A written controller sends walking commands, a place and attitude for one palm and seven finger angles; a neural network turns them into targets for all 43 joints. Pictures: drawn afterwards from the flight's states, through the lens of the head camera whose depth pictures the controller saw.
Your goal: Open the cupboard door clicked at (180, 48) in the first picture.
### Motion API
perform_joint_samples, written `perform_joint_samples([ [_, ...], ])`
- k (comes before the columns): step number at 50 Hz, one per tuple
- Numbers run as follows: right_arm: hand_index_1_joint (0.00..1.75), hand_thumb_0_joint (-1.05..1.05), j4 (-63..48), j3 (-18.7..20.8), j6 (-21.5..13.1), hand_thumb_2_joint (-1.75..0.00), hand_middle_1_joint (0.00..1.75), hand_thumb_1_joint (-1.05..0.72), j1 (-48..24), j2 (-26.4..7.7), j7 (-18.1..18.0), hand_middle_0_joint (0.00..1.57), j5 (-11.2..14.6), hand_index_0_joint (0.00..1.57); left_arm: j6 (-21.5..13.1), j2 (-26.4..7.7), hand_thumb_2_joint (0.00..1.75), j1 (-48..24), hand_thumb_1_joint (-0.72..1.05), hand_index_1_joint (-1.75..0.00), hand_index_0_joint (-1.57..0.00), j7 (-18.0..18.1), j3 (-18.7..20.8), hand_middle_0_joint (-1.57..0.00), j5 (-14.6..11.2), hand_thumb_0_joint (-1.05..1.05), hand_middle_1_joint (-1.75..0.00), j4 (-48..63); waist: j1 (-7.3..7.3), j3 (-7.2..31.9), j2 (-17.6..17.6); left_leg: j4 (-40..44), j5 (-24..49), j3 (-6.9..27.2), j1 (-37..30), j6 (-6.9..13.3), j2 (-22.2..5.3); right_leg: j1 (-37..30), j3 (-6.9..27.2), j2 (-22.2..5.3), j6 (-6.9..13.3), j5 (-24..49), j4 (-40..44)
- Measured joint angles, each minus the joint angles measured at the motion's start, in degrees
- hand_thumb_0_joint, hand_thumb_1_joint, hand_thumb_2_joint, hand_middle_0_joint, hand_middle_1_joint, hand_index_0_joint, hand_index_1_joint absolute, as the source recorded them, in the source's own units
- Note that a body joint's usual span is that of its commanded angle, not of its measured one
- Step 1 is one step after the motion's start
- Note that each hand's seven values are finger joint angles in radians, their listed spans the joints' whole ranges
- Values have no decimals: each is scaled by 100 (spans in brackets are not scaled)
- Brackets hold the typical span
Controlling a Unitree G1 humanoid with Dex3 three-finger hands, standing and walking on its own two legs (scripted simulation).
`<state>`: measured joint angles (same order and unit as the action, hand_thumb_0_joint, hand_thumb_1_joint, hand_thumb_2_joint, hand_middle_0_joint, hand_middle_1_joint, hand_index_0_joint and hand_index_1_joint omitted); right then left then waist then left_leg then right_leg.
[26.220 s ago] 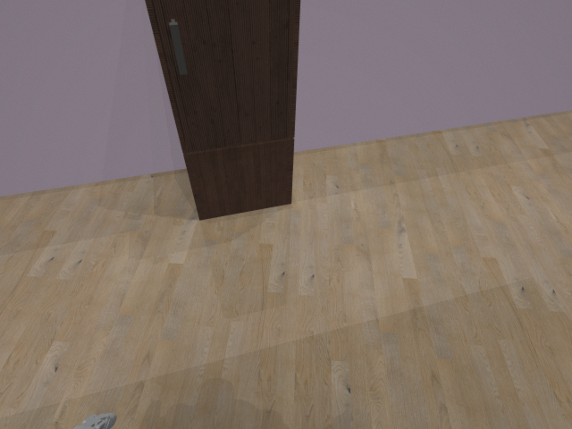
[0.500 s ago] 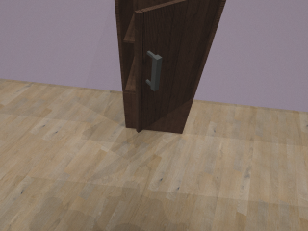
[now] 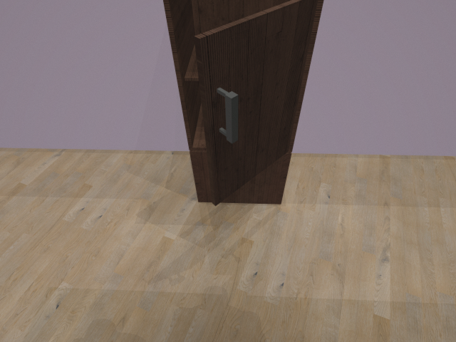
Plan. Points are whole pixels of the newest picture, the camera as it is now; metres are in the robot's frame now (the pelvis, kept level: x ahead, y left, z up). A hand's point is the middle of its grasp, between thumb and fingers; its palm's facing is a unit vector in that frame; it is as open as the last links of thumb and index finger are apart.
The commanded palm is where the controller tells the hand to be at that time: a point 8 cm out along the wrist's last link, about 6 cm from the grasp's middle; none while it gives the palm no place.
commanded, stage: let the arm hang, fingers relaxed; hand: left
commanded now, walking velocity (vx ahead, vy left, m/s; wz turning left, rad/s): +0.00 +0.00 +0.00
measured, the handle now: (226, 115) +0.63 +0.04 +0.04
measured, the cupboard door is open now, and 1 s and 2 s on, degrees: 45 45 45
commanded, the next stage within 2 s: look to check the result in 0.22 s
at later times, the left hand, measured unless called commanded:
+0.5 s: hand out of the picture +0.01 +0.16 -0.17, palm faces +0.05 -0.98 -0.20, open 7.4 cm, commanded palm none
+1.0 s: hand out of the picture +0.05 +0.16 -0.17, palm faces +0.04 -0.98 -0.21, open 7.4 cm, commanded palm none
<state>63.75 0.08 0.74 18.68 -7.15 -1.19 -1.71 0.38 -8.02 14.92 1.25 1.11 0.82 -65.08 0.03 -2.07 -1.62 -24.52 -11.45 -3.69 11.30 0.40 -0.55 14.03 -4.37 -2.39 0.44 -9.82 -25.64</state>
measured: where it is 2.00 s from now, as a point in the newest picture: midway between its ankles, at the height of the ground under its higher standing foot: outside the picture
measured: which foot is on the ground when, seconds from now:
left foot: down 0.00-1.00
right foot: down 0.00-1.00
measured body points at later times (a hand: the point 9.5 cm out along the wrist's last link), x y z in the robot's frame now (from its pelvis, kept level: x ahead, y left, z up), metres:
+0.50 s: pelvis +0.01 -0.01 +0.00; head +0.03 -0.03 +0.45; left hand +0.01 +0.21 -0.16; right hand +0.00 -0.22 -0.17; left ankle +0.02 +0.12 -0.74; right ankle +0.05 -0.11 -0.74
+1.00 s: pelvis +0.03 -0.02 +0.00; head +0.05 -0.03 +0.45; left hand +0.05 +0.22 -0.15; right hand +0.03 -0.24 -0.16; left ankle +0.02 +0.12 -0.74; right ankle +0.05 -0.11 -0.74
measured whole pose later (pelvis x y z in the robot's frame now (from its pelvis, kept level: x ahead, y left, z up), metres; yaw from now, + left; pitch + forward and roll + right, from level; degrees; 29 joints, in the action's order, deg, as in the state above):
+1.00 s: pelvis +0.03 -0.02 +0.00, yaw +0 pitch -1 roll +0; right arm 65.0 0.4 0.4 14.6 -9.4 -1.7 -1.5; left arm -0.5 -9.3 12.6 1.3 1.5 0.5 -65.5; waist -0.2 -3.2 -0.9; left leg -22.7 -13.0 -3.1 8.5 -1.4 -2.5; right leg 11.1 -5.1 -0.3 1.8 -11.4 -23.5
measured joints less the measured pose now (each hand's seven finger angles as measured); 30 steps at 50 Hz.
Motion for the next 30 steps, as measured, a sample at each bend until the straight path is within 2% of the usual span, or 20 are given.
perform_joint_samples([
  [30,30,1,74,23,-46,-90,30,-91,-220,-85,-30,20,17,20,-80,17,90,-90,91,-30,-20,17,28,-20,-23,0,-30,-72,6,-84,20,86,-83,70,-156,-138,-130,-168,-74,134,114,-113,88],
])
